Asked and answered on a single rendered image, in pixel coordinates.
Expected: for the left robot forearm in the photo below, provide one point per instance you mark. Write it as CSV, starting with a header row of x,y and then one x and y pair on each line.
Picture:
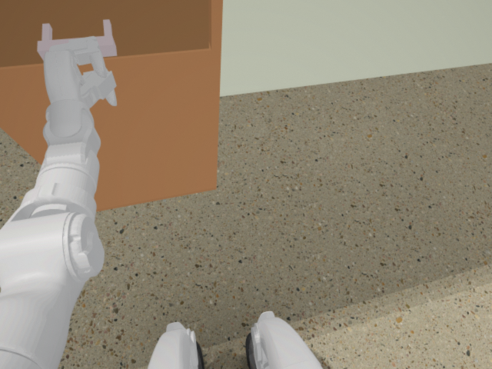
x,y
68,178

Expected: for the cabinet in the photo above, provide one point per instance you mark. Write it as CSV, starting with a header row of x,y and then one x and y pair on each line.
x,y
159,142

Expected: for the drawer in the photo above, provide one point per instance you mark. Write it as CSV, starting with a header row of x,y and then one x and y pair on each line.
x,y
138,27

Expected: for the robot left hand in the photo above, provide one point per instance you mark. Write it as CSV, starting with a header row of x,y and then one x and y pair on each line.
x,y
64,81

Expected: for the handle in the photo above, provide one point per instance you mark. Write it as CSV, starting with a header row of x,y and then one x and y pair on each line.
x,y
106,43

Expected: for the robot left upper arm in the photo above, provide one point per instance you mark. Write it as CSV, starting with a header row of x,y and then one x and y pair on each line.
x,y
44,264

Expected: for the robot thigh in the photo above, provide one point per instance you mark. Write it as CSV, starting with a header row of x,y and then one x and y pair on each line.
x,y
275,341
176,349

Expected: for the robot left thigh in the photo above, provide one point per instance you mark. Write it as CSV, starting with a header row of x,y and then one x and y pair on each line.
x,y
176,349

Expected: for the robot right thigh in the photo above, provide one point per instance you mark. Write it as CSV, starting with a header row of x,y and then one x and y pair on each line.
x,y
275,341

